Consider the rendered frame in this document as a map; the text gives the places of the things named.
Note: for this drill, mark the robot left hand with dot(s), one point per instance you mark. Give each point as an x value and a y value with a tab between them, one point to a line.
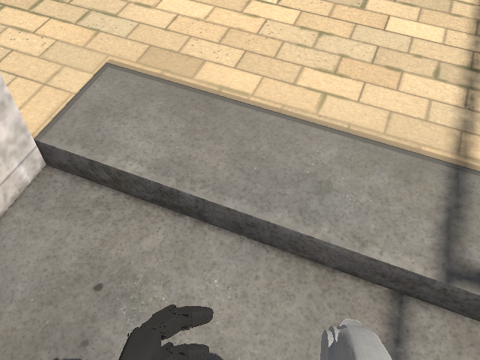
144	342

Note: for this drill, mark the robot right thigh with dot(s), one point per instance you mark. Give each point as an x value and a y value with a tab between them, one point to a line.
352	342

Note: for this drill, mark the robot right shin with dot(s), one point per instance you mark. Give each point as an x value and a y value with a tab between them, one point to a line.
350	322

